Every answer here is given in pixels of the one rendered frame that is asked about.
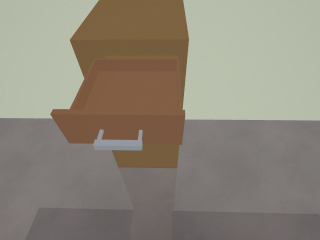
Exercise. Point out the cabinet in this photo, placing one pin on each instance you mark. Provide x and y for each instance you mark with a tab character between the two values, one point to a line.
136	29

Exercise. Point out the drawer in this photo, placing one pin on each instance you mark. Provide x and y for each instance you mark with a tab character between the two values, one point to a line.
122	96

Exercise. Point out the handle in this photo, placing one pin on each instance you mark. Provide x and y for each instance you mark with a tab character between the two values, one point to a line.
122	145

